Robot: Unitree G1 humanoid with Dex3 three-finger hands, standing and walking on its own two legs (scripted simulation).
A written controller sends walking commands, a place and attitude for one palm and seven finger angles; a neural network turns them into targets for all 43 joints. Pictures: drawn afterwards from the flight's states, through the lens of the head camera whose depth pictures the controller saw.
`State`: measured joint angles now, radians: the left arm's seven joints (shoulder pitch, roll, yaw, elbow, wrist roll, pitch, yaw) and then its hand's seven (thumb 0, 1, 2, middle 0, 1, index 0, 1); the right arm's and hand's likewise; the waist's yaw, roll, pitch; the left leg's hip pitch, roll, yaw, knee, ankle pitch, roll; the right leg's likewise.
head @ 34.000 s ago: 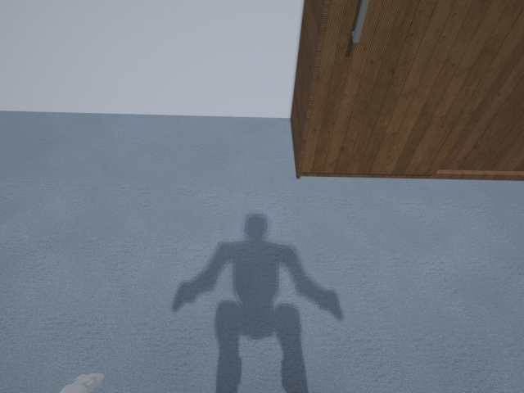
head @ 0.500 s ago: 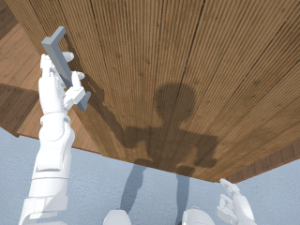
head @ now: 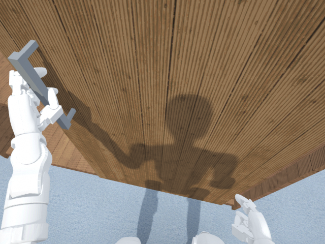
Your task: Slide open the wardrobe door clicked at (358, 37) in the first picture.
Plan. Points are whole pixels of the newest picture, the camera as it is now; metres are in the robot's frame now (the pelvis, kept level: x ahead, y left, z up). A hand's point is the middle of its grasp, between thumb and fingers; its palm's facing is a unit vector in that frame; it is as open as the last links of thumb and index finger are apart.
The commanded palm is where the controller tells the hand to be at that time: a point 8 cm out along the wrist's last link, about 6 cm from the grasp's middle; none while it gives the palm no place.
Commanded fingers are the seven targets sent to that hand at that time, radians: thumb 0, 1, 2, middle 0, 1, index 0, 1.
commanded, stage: stop walking and hold the door there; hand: left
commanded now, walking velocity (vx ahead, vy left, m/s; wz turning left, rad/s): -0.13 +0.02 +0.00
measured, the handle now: (51, 92) +0.38 +0.33 +0.11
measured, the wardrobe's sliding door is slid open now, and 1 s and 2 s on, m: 0.64 0.64 0.64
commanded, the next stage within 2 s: none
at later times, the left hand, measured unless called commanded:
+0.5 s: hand (53, 107) +0.33 +0.30 +0.12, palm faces +0.48 -0.85 -0.24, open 6.7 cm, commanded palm +0.29 +0.31 +0.10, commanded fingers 0.00 0.90 0.90 -0.45 -1.40 -0.45 -1.40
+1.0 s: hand (52, 107) +0.33 +0.30 +0.12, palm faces +0.44 -0.86 -0.25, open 6.6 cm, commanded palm +0.29 +0.31 +0.10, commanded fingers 0.00 0.90 0.90 -0.45 -1.40 -0.45 -1.40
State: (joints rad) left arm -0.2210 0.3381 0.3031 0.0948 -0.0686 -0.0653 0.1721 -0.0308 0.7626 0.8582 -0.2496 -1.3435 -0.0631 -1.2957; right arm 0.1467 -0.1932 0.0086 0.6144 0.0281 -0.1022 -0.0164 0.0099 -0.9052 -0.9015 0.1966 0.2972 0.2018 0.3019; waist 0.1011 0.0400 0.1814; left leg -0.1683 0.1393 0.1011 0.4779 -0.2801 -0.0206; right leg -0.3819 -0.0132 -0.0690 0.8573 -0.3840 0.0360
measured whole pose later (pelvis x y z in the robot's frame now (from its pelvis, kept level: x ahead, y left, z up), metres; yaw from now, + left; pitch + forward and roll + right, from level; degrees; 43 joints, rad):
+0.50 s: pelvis -0.02 +0.02 -0.01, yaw -5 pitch -3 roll -1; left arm -0.19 0.40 0.36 0.36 -0.04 -0.10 0.19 -0.05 0.71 0.83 -0.34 -1.34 -0.16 -1.28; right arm 0.24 -0.29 -0.02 0.66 0.04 -0.03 -0.10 0.01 -0.91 -0.90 0.19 0.30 0.20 0.30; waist -0.01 0.02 0.03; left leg -0.28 0.05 0.10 0.52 -0.19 0.02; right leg -0.31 -0.03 -0.03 0.69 -0.37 0.01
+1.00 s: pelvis -0.05 +0.04 -0.01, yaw -7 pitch -2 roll +0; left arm -0.31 0.41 0.32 0.58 -0.05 -0.14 0.18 -0.04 0.71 0.82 -0.33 -1.33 -0.16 -1.35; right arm 0.28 -0.27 0.01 0.71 0.04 -0.05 -0.10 0.01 -0.90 -0.90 0.20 0.30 0.20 0.30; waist 0.01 0.05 0.00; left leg -0.30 0.04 0.15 0.45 -0.12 0.04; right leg -0.24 -0.04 -0.01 0.51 -0.23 0.02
